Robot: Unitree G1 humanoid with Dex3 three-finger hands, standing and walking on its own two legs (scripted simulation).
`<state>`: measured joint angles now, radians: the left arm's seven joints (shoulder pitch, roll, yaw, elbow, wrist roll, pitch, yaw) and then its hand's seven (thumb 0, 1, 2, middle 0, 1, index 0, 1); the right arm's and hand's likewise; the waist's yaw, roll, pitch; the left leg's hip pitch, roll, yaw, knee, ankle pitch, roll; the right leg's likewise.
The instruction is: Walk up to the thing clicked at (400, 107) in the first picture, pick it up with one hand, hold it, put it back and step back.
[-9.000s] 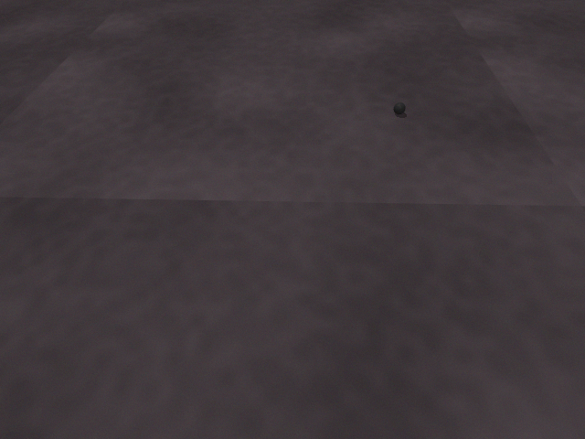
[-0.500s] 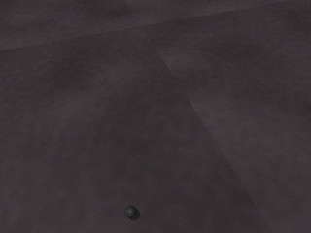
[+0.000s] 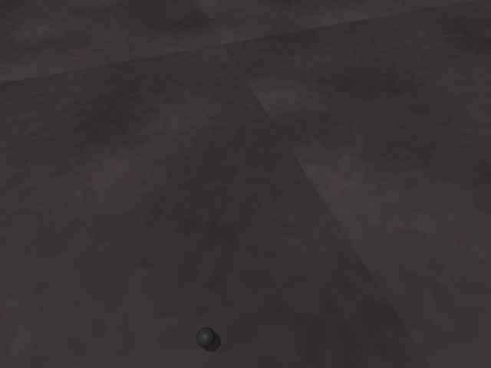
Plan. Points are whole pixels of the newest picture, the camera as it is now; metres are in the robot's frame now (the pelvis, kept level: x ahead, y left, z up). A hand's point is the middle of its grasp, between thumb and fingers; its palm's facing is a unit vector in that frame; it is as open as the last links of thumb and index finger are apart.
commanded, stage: stand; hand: left
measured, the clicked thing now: (205, 337) +0.36 +0.21 -0.75
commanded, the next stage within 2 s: walk up in 0.18 s
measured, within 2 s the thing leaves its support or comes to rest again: neither
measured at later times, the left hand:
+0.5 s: hand out of the picture +0.06 +0.23 -0.17, palm faces -0.05 -0.91 -0.42, open 7.4 cm
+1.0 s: hand out of the picture -0.01 +0.22 -0.17, palm faces +0.05 -0.91 -0.41, open 7.4 cm
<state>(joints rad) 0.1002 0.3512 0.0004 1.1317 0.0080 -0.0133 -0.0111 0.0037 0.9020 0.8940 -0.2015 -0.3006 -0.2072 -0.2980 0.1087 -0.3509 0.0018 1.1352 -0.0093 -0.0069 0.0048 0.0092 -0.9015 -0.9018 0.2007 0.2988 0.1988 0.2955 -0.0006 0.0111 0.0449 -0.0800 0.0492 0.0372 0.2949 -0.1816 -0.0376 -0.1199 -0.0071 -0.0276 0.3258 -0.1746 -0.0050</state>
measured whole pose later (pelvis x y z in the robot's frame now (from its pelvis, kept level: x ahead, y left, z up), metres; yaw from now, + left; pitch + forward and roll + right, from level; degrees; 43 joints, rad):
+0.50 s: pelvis -0.04 -0.06 -0.04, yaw -2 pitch -1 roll +0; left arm 0.14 0.43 0.10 0.90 0.03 0.06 -0.05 0.00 0.90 0.89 -0.20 -0.30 -0.20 -0.30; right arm 0.12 -0.44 -0.07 0.92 -0.02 0.03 -0.04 0.01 -0.90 -0.90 0.20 0.30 0.20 0.30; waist 0.01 0.02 0.17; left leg -0.36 0.16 -0.02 0.74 -0.37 -0.04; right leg -0.31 0.00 0.04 0.70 -0.35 0.00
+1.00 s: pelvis -0.09 -0.06 -0.03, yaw +3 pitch -2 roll +0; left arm 0.17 0.40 0.05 0.93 0.00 0.00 0.01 0.01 0.90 0.89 -0.20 -0.30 -0.21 -0.30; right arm 0.16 -0.36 -0.04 0.90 -0.03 0.02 0.02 0.01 -0.90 -0.90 0.20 0.30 0.20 0.30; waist 0.01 -0.01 0.12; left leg -0.27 -0.01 -0.04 0.68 -0.36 0.00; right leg -0.34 -0.02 0.02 0.79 -0.50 -0.02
